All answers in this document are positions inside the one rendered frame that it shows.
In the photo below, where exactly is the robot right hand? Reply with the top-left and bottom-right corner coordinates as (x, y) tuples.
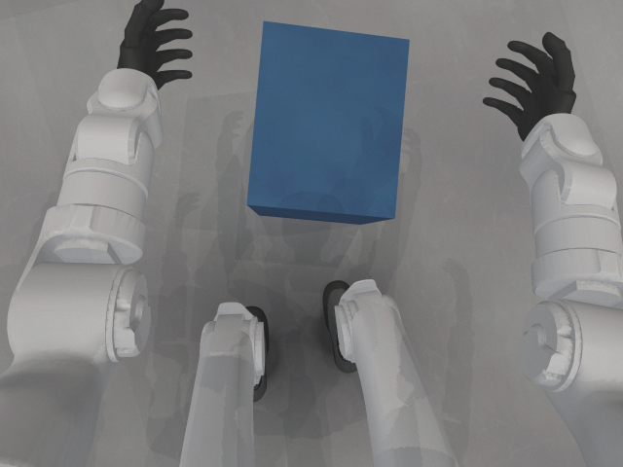
(483, 32), (576, 142)

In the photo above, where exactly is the robot right upper arm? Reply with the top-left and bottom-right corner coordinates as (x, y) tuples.
(516, 298), (623, 467)

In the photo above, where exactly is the robot left hand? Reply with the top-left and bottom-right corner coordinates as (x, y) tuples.
(117, 0), (193, 90)

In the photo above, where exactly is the robot right foot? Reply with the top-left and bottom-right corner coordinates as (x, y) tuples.
(323, 280), (357, 373)

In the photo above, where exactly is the robot left upper arm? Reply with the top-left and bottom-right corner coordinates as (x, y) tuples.
(0, 262), (151, 467)

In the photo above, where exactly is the left robot shin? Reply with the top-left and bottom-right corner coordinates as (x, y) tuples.
(200, 303), (261, 386)

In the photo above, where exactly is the left robot forearm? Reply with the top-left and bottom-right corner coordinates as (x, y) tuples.
(7, 68), (164, 355)

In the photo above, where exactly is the right robot forearm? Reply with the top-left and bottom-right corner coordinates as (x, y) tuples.
(519, 113), (623, 309)

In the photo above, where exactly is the carton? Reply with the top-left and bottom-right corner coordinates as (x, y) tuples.
(247, 21), (410, 225)

